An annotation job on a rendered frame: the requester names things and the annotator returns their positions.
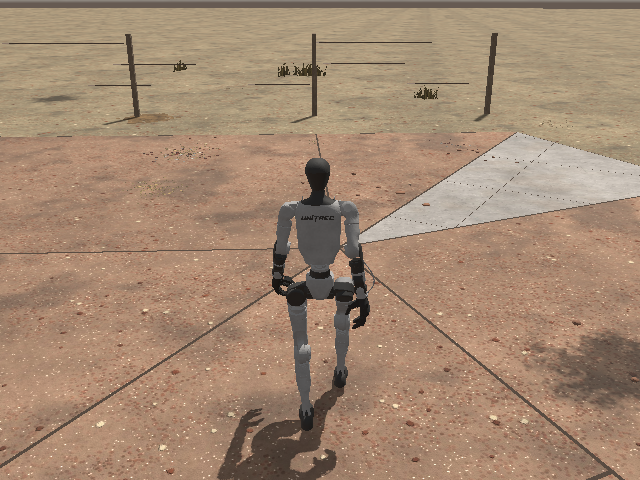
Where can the left robot hand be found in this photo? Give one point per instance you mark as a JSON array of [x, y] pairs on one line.
[[285, 282]]

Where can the left robot upper arm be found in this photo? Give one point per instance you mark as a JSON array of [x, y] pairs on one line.
[[287, 212]]

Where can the right robot hand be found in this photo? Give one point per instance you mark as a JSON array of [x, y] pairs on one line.
[[364, 311]]

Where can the robot right forearm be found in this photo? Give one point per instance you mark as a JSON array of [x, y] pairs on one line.
[[358, 275]]

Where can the robot left thigh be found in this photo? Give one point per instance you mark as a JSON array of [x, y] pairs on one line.
[[297, 308]]

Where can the robot left forearm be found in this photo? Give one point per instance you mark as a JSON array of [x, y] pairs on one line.
[[278, 264]]

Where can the humanoid robot torso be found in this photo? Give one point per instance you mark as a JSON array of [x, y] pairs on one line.
[[318, 234]]

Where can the right robot upper arm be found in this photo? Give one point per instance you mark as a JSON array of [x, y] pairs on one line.
[[350, 212]]

